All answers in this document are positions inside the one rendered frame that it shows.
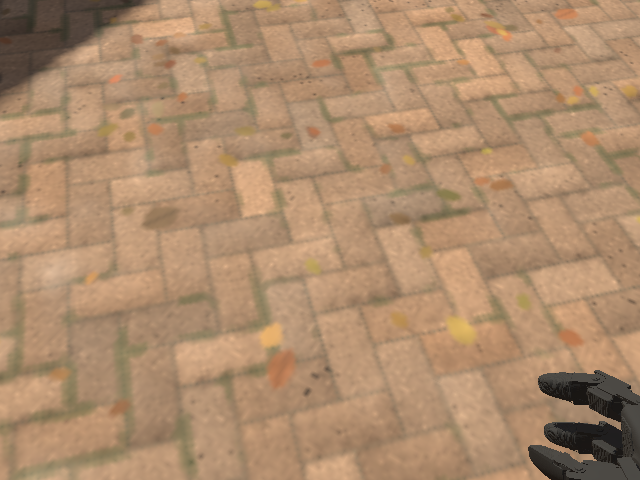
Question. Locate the robot right hand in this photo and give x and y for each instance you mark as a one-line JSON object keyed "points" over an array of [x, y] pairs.
{"points": [[617, 452]]}

